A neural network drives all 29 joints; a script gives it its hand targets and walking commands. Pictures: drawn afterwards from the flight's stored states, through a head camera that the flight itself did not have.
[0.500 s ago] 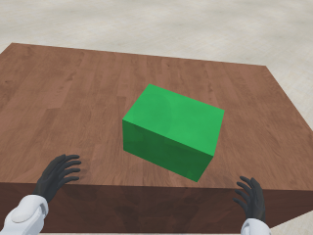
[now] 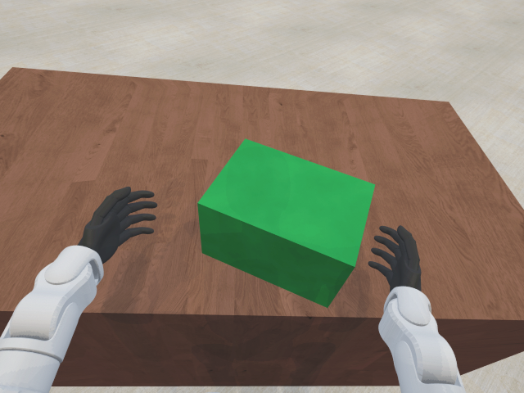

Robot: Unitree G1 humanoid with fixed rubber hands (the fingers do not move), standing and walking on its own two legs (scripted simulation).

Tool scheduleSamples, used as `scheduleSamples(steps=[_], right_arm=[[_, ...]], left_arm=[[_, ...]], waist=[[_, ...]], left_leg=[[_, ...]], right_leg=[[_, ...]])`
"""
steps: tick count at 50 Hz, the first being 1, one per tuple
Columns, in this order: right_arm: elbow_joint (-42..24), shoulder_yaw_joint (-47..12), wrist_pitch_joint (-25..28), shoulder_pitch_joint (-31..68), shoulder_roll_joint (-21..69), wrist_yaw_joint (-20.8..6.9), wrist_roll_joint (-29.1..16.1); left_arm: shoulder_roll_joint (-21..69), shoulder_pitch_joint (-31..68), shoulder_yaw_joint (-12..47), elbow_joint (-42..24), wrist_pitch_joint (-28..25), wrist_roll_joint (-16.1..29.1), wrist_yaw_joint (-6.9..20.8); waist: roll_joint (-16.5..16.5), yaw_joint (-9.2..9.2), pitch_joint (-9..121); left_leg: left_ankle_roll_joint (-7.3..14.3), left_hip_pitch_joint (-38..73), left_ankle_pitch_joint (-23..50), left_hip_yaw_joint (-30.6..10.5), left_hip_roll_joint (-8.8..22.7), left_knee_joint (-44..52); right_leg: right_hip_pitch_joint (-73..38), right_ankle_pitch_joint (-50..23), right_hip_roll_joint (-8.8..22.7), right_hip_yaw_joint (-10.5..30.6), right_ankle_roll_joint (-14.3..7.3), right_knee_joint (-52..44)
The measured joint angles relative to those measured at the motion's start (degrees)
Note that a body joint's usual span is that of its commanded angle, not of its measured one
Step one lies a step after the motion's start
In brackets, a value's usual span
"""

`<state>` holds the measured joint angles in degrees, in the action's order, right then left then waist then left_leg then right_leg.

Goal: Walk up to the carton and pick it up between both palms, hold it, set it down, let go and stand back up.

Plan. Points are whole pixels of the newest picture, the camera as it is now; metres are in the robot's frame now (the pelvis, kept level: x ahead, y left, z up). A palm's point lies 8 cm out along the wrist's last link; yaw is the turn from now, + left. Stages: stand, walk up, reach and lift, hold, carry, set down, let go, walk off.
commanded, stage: reach and lift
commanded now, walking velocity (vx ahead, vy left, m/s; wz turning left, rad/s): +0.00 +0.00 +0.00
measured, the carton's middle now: (284, 220) +0.42 -0.04 -0.02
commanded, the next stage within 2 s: none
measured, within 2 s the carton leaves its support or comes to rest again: neither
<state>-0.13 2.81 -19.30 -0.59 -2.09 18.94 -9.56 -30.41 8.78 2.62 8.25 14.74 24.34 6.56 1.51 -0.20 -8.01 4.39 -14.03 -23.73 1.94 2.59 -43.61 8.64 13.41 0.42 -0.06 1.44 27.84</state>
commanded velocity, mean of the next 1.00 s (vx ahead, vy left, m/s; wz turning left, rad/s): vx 0.00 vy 0.00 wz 0.00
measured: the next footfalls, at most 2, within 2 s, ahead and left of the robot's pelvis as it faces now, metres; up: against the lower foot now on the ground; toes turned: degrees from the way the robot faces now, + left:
none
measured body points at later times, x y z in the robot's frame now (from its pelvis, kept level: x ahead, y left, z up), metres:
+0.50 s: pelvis +0.02 -0.02 +0.01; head +0.06 +0.00 +0.45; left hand +0.38 +0.20 +0.08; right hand +0.33 -0.23 +0.06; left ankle +0.01 +0.05 -0.72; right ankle +0.03 -0.21 -0.72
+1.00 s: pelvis +0.01 -0.02 +0.01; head +0.03 +0.01 +0.46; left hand +0.43 +0.18 +0.10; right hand +0.36 -0.23 +0.08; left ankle +0.01 +0.05 -0.72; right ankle +0.03 -0.21 -0.72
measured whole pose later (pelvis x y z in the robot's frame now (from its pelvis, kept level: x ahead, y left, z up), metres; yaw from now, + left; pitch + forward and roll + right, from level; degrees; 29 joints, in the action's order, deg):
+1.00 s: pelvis +0.01 -0.02 +0.01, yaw +0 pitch -3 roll -5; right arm 29.8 4.7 -12.6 26.6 -3.7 18.9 -9.7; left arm -30.4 35.4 7.2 39.2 11.4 24.3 7.9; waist 0.4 -5.6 -5.3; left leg 2.6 -14.1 -22.1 1.8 2.7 -39.3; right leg 9.8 12.9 0.4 -0.1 4.4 26.0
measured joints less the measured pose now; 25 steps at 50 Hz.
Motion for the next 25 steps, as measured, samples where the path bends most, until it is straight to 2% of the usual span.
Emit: scheduleSamples(steps=[6, 18, 25], right_arm=[[0.75, 0.51, 0.36, 1.44, -0.9, 0.11, -0.05], [3.79, 0.66, 2.8, 5.88, -1.6, 1.07, -0.14], [7.1, 0.66, 3.27, 9.31, -1.6, 1.55, -0.15]], left_arm=[[0.0, 2.08, -0.01, 0.05, 3.27, 0.0, 1.0], [0.01, 7.91, -0.03, 2.33, 3.55, 0.0, 1.86], [0.01, 10.72, -0.02, 5.85, 3.44, -0.01, 1.94]], waist=[[0.0, 0.0, 0.19], [-0.03, -0.01, -1.38], [-0.03, -0.82, -0.48]], left_leg=[[-0.47, 0.0, 0.31, 0.01, 0.0, 1.62], [-1.41, 0.0, 0.87, -0.1, 0.14, 3.46], [-1.72, 0.01, 1.2, -0.1, 0.15, 4.24]], right_leg=[[0.27, 0.0, 0.0, 0.0, 0.08, -1.06], [0.83, -0.08, 0.02, 0.0, 2.94, -1.68], [1.1, -0.09, 0.02, 0.0, 3.15, -1.86]])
